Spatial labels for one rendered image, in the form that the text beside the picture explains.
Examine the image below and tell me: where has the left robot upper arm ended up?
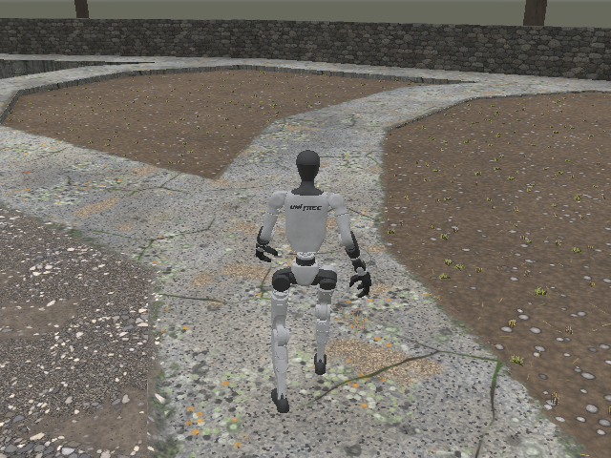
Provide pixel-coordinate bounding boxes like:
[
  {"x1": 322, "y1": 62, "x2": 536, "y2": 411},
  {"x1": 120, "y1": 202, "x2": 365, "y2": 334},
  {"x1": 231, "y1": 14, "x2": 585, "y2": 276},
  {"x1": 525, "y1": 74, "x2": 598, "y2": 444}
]
[{"x1": 260, "y1": 191, "x2": 287, "y2": 241}]

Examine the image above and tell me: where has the robot left thigh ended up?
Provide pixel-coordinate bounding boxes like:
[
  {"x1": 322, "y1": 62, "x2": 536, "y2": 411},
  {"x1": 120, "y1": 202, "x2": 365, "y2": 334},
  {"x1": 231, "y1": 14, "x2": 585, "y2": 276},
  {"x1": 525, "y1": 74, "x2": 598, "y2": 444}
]
[{"x1": 270, "y1": 267, "x2": 292, "y2": 346}]

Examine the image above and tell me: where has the left robot hand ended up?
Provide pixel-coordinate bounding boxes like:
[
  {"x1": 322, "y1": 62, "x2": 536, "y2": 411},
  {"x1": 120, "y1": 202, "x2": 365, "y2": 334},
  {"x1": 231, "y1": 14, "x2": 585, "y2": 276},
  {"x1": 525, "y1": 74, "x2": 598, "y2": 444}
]
[{"x1": 255, "y1": 246, "x2": 278, "y2": 262}]

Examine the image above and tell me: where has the right robot hand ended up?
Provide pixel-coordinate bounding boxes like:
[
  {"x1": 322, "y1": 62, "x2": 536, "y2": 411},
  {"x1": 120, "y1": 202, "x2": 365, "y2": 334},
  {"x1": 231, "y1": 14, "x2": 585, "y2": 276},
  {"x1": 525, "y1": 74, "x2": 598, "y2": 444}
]
[{"x1": 349, "y1": 272, "x2": 371, "y2": 298}]

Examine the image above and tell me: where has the right robot upper arm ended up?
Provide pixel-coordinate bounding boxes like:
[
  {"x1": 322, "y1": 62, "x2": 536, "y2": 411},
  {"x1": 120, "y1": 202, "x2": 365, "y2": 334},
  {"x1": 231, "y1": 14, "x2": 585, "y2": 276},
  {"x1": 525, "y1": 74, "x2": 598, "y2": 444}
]
[{"x1": 327, "y1": 192, "x2": 354, "y2": 246}]

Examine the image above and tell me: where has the right robot forearm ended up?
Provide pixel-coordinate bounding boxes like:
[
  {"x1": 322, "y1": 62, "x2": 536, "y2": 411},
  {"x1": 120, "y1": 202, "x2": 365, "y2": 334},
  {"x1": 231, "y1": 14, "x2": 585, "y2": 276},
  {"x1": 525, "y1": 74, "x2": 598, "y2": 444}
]
[{"x1": 345, "y1": 231, "x2": 368, "y2": 276}]

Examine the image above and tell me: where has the right robot shin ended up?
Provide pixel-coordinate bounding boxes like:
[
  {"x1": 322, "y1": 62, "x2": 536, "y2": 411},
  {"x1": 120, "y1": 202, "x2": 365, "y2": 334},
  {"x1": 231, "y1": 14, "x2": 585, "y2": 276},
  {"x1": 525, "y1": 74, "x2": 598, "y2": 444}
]
[{"x1": 316, "y1": 304, "x2": 331, "y2": 363}]

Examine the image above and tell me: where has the left robot forearm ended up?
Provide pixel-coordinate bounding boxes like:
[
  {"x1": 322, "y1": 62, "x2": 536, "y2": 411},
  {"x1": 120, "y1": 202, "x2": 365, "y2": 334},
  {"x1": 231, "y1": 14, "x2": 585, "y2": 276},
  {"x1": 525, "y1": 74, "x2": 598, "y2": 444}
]
[{"x1": 256, "y1": 226, "x2": 269, "y2": 252}]

